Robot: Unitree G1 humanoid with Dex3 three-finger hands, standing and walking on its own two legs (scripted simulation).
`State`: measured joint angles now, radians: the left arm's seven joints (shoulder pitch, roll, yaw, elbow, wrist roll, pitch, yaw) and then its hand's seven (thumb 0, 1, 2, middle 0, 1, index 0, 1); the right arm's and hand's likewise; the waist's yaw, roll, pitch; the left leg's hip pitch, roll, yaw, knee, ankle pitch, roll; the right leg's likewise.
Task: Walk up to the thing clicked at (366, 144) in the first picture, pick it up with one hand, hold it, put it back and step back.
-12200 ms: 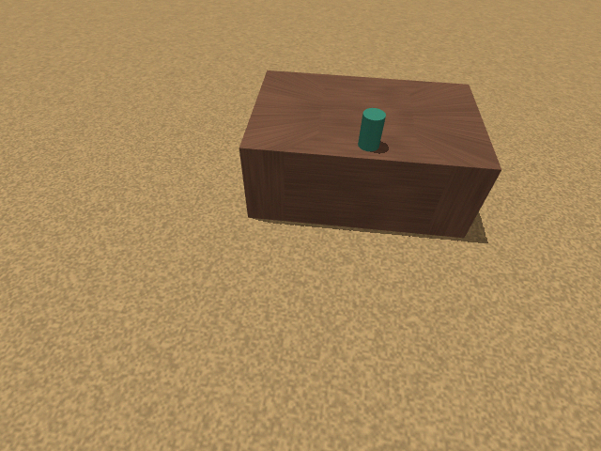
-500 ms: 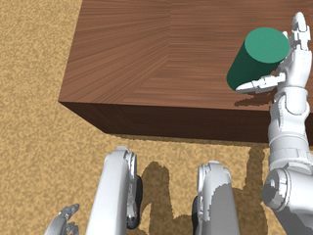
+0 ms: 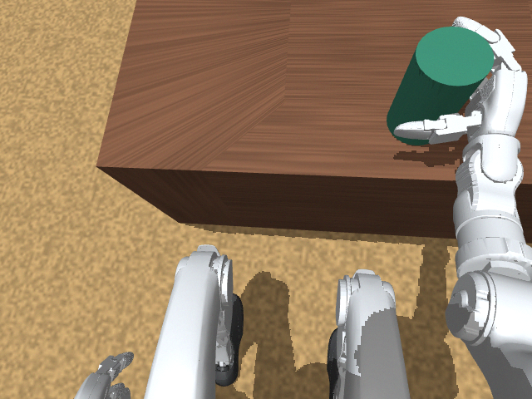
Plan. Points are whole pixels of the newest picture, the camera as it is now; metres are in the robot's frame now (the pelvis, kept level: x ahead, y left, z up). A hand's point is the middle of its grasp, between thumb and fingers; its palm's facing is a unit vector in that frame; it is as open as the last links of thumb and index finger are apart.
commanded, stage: close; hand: right
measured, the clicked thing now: (431, 93) +0.54 -0.16 +0.02
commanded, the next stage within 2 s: settle in 0.34 s
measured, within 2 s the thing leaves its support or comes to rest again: leaves its support in 0.68 s
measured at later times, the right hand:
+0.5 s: hand (439, 95) +0.54 -0.17 +0.02, palm faces +0.12 +0.99 -0.03, open 11.1 cm
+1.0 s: hand (461, 51) +0.54 -0.17 +0.08, palm faces +0.12 +0.99 -0.04, open 11.4 cm
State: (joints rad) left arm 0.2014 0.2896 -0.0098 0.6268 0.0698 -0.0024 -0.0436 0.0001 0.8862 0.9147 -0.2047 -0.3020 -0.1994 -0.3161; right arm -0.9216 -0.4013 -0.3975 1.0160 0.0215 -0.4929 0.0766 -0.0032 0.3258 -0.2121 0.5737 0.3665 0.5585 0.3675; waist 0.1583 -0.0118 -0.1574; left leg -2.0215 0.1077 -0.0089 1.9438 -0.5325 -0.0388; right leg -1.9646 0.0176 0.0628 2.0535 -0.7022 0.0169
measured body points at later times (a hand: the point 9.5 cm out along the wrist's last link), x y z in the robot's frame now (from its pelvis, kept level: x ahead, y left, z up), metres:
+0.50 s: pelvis +0.00 +0.00 +0.00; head +0.21 -0.02 +0.40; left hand +0.07 +0.28 -0.12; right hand +0.52 -0.22 +0.02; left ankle +0.12 +0.15 -0.41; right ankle +0.07 -0.12 -0.41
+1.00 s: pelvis +0.01 +0.00 +0.06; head +0.21 -0.02 +0.46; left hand +0.09 +0.28 -0.06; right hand +0.53 -0.22 +0.09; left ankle +0.12 +0.15 -0.41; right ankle +0.07 -0.12 -0.41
